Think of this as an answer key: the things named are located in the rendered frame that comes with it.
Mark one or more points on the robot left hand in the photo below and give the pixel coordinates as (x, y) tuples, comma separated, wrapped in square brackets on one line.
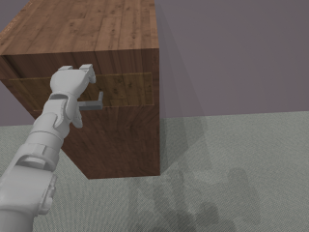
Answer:
[(74, 82)]

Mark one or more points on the cabinet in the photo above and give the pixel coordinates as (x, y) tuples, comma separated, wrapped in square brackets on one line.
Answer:
[(115, 36)]

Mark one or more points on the robot left forearm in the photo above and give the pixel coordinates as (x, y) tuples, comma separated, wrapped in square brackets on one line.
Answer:
[(43, 144)]

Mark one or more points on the handle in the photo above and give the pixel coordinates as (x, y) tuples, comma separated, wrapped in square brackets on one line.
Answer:
[(92, 105)]

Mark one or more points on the left robot upper arm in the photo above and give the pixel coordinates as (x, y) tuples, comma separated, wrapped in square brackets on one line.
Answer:
[(26, 193)]

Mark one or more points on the drawer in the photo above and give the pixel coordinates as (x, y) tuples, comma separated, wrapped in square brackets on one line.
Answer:
[(133, 88)]

